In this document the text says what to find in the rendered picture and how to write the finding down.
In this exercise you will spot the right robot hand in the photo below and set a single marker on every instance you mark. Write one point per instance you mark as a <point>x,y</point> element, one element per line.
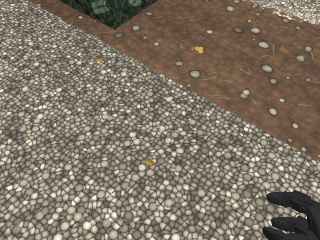
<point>299,228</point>

